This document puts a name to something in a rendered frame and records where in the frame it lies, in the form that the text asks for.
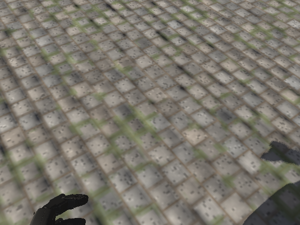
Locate left robot hand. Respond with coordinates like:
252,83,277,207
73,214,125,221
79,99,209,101
30,193,88,225

